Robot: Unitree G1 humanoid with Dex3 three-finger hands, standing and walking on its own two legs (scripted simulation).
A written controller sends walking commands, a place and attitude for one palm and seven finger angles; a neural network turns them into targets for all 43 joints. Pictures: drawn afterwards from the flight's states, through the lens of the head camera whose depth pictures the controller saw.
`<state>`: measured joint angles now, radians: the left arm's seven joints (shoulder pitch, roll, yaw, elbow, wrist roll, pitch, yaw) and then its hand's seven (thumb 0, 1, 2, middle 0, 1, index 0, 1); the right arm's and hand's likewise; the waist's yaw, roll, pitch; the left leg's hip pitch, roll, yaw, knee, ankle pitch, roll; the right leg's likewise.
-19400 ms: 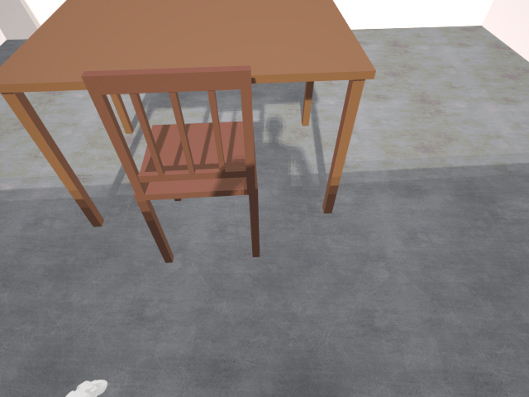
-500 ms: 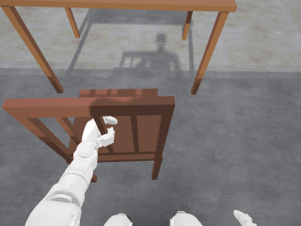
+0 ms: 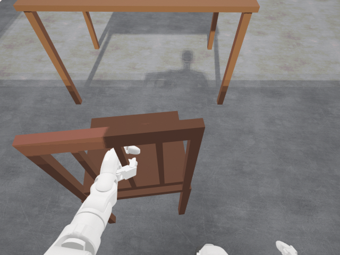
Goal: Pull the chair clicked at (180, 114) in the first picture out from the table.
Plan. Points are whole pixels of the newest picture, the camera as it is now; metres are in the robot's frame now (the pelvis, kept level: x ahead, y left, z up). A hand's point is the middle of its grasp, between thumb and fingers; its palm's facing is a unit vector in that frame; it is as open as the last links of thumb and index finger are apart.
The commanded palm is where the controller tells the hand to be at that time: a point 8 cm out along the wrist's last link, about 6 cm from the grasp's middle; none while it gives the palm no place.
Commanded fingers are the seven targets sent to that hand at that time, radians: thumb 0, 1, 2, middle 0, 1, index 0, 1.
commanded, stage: stop walking, hand still on the chair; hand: left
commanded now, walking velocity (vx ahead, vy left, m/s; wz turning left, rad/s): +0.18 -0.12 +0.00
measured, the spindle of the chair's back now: (127, 167) +0.35 +0.13 -0.09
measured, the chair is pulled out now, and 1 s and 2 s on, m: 0.62 0.68 0.68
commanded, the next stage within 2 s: open the thumb and straighten the fingers in 0.66 s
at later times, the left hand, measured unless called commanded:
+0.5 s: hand (128, 189) +0.28 +0.12 -0.06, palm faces +0.02 -0.99 -0.17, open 5.0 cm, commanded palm +0.26 +0.17 -0.04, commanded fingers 0.00 0.90 0.90 -0.50 -1.45 -0.50 -1.45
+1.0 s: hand (126, 187) +0.28 +0.12 -0.06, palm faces +0.02 -0.99 -0.13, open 7.5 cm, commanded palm +0.26 +0.17 -0.04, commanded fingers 0.00 -0.55 0.20 -0.43 -1.23 -0.43 -1.23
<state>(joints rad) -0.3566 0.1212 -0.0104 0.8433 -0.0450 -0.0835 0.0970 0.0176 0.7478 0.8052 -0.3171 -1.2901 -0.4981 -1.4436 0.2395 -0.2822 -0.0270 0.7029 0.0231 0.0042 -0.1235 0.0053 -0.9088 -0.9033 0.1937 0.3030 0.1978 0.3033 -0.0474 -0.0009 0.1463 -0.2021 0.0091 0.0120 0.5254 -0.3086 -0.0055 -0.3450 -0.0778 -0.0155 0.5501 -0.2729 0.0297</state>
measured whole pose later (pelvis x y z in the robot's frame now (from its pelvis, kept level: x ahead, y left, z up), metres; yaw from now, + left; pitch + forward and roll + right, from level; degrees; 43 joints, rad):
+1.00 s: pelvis +0.02 -0.02 -0.01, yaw +1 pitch +5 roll +0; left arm 0.09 0.15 -0.03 0.40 -0.07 -0.03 0.05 0.01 0.31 0.62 -0.42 -1.37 -0.50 -1.44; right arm 0.22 -0.22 0.01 0.63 0.05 -0.08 -0.05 0.01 -0.90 -0.90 0.20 0.30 0.20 0.30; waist -0.04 0.02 -0.04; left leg -0.35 0.03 -0.01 0.63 -0.39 -0.03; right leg -0.48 -0.05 -0.03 0.63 -0.24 0.02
